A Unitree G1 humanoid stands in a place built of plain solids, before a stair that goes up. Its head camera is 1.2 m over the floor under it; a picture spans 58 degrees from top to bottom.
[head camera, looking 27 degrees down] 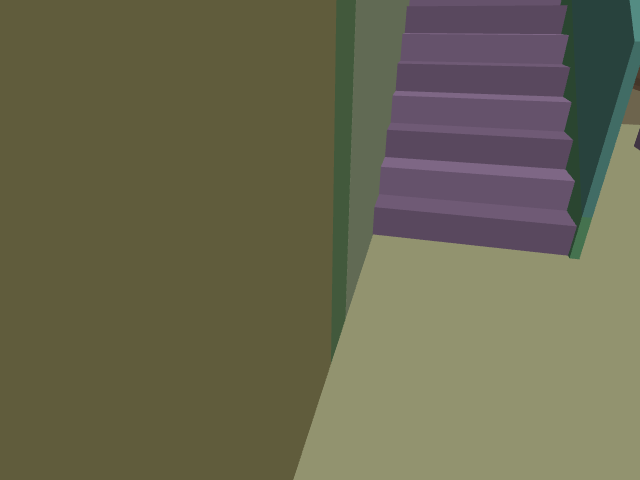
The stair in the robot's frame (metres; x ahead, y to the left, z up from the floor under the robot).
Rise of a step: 0.18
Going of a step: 0.23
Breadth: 1.12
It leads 14 degrees to the right of straight ahead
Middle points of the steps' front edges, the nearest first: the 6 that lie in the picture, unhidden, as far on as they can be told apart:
2.29 -0.87 0.19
2.51 -0.93 0.37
2.73 -0.98 0.55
2.95 -1.04 0.74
3.17 -1.09 0.92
3.39 -1.15 1.11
